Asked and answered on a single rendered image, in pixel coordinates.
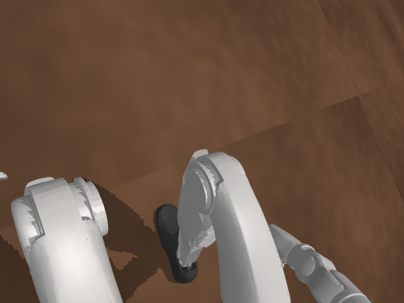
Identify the right robot foot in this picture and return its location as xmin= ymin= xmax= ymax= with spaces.
xmin=155 ymin=204 xmax=198 ymax=283

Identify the right robot hand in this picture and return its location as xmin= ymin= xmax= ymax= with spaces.
xmin=268 ymin=224 xmax=302 ymax=267

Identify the right robot arm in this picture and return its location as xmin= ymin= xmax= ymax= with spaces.
xmin=287 ymin=244 xmax=372 ymax=303

